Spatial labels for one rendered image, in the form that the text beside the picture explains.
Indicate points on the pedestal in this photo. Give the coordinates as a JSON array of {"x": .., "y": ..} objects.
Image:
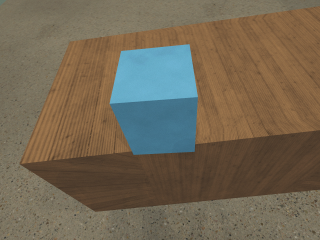
[{"x": 257, "y": 126}]

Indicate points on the carton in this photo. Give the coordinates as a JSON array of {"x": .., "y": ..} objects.
[{"x": 155, "y": 100}]

